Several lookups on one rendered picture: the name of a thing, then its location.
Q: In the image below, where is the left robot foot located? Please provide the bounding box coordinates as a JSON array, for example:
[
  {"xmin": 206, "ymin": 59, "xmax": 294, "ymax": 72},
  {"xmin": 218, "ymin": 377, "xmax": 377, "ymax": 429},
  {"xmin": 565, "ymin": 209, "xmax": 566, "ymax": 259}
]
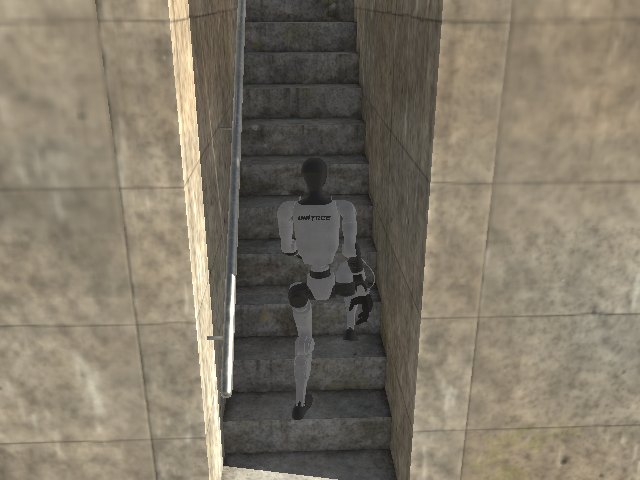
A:
[{"xmin": 292, "ymin": 393, "xmax": 313, "ymax": 420}]

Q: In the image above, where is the right robot hand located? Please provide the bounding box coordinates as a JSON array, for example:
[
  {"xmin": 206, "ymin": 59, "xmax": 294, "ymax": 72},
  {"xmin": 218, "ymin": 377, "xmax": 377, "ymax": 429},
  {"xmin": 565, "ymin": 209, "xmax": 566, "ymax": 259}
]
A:
[{"xmin": 349, "ymin": 294, "xmax": 373, "ymax": 325}]

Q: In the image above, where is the robot left upper arm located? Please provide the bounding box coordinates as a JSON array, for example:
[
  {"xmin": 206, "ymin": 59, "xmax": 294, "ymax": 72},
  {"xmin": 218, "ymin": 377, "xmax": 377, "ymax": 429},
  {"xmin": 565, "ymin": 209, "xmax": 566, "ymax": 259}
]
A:
[{"xmin": 277, "ymin": 201, "xmax": 297, "ymax": 253}]

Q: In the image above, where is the right robot foot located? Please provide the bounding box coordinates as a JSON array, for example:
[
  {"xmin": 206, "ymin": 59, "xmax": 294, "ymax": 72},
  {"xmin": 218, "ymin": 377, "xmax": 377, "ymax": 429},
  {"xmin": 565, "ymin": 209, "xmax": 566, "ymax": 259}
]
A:
[{"xmin": 343, "ymin": 327, "xmax": 359, "ymax": 341}]

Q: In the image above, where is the robot right upper arm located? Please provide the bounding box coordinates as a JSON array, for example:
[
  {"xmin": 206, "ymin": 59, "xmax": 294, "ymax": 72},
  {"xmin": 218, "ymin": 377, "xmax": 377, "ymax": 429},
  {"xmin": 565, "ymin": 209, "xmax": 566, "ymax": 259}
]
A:
[{"xmin": 336, "ymin": 200, "xmax": 357, "ymax": 258}]

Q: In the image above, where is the right robot forearm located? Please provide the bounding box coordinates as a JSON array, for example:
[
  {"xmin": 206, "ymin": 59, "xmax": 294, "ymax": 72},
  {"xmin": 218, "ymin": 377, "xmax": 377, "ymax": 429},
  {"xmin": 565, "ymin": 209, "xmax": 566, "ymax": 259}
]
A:
[{"xmin": 347, "ymin": 242, "xmax": 370, "ymax": 296}]

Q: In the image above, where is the robot foot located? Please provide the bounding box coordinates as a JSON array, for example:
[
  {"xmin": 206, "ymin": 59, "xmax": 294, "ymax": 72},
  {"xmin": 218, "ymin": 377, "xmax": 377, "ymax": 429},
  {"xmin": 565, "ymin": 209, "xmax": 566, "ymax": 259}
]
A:
[
  {"xmin": 343, "ymin": 327, "xmax": 359, "ymax": 341},
  {"xmin": 292, "ymin": 393, "xmax": 313, "ymax": 420}
]

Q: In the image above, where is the left robot forearm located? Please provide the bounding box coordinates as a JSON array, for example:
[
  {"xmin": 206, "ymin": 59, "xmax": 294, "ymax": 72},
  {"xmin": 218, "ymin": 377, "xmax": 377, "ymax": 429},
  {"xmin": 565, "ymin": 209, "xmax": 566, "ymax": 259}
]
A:
[{"xmin": 280, "ymin": 245, "xmax": 301, "ymax": 257}]

